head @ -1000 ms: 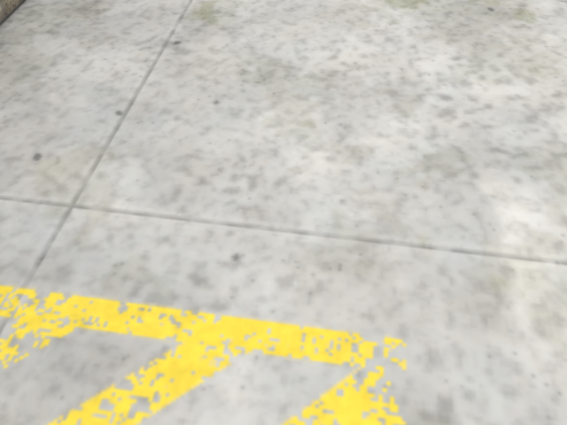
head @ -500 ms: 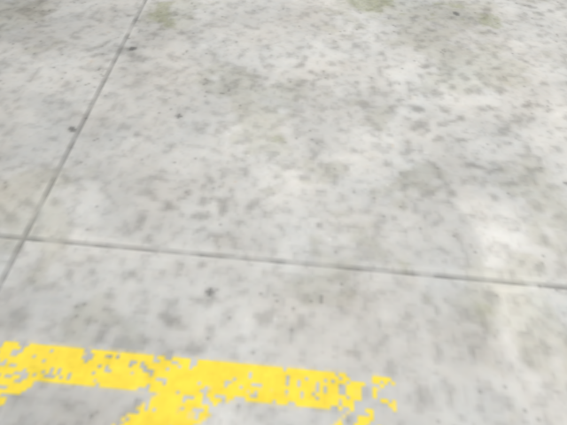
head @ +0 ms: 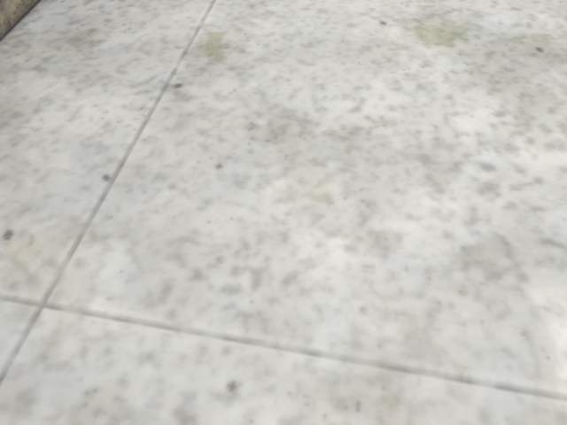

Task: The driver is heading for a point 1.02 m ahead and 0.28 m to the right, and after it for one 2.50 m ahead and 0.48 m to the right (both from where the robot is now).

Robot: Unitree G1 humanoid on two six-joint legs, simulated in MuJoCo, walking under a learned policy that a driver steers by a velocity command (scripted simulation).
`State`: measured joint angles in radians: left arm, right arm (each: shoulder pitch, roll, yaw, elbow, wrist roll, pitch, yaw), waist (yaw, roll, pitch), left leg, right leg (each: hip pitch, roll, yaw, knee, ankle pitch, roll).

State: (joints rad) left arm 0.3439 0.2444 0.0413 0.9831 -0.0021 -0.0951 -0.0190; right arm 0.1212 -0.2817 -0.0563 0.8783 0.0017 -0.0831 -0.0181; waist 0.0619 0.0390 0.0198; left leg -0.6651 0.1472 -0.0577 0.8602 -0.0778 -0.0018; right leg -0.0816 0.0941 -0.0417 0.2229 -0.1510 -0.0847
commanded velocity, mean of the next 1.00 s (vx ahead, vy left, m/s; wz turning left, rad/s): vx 0.50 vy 0.00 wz -0.49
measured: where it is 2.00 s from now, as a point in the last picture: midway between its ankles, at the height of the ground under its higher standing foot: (435, 248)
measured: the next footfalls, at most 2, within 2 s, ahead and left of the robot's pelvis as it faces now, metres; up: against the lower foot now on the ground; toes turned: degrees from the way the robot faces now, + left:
left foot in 0.22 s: +0.32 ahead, +0.15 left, +0.00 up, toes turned -7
right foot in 0.74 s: +0.51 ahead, -0.18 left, +0.00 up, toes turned -28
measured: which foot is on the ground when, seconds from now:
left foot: up 0.00-0.20, down 0.22-0.76, up 0.78-1.00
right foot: down 0.00-0.24, up 0.26-0.72, down 0.74-1.00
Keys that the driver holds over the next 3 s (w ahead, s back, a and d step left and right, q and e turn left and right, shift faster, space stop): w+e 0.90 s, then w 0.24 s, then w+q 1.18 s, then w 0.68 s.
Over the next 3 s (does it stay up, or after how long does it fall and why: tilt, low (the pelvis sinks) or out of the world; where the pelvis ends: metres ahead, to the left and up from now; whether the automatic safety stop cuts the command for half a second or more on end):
stays up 1.58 -0.36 -0.01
